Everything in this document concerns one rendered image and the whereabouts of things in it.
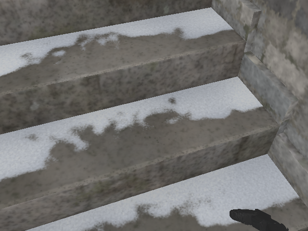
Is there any robot right hand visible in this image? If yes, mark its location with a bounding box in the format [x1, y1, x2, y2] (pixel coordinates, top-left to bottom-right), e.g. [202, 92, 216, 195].
[229, 209, 289, 231]

